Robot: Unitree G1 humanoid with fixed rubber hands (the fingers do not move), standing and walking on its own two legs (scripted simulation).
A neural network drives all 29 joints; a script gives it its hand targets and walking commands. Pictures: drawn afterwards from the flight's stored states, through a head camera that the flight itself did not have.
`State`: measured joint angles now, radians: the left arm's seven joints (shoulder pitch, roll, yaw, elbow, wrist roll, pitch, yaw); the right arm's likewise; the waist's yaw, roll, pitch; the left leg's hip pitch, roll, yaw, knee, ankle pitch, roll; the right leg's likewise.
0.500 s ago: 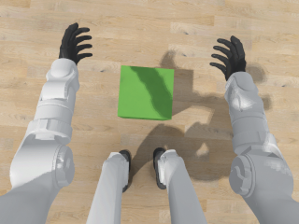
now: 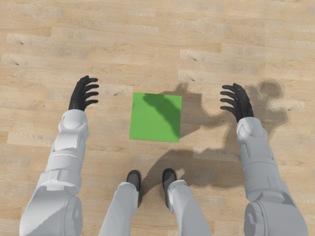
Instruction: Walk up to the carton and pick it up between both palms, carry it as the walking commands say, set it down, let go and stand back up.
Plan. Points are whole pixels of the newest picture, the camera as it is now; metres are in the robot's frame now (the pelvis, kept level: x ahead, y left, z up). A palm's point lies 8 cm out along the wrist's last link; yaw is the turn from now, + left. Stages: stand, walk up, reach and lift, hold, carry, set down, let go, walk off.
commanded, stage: let go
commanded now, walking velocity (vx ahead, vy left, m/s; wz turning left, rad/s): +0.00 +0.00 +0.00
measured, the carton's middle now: (155, 120) +0.43 -0.02 -0.58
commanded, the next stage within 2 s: stand in 1.00 s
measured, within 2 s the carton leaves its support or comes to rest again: neither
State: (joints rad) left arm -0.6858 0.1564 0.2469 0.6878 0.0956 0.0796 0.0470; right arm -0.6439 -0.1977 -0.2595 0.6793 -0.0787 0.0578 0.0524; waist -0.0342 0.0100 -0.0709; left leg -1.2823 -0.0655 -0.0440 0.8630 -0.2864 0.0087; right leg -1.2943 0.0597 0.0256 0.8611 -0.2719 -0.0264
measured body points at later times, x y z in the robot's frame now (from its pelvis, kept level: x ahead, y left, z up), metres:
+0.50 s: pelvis +0.06 +0.00 +0.07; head +0.13 +0.00 +0.52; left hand +0.26 +0.23 -0.02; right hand +0.24 -0.24 -0.01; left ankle +0.03 +0.11 -0.67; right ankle +0.04 -0.10 -0.67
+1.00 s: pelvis +0.05 +0.01 +0.07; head +0.05 +0.01 +0.52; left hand +0.22 +0.24 +0.00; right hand +0.22 -0.22 +0.00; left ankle +0.03 +0.11 -0.67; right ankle +0.04 -0.10 -0.67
